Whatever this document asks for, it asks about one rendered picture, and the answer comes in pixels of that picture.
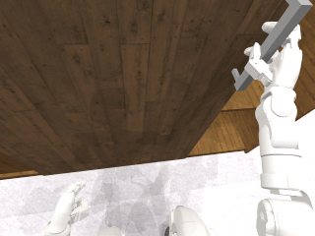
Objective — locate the left robot hand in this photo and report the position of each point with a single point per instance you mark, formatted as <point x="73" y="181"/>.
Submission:
<point x="78" y="208"/>

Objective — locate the left robot forearm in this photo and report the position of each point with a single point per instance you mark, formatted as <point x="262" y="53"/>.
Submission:
<point x="58" y="225"/>

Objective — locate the right robot forearm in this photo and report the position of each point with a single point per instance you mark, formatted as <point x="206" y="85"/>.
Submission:
<point x="282" y="167"/>

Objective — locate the right robot thigh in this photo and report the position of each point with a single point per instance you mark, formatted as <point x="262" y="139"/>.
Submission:
<point x="185" y="221"/>

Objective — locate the robot right upper arm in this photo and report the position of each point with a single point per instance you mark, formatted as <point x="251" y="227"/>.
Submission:
<point x="276" y="217"/>

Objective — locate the right robot hand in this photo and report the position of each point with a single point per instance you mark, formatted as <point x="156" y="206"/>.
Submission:
<point x="285" y="65"/>

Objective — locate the robot thigh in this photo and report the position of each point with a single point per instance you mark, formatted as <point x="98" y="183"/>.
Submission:
<point x="185" y="221"/>
<point x="111" y="231"/>

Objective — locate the wardrobe door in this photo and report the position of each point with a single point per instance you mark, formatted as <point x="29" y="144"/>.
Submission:
<point x="11" y="165"/>
<point x="95" y="84"/>

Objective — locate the handle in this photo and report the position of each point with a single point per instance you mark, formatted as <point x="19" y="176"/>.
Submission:
<point x="292" y="16"/>

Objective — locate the left robot thigh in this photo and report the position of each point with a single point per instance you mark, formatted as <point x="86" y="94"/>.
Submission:
<point x="111" y="231"/>

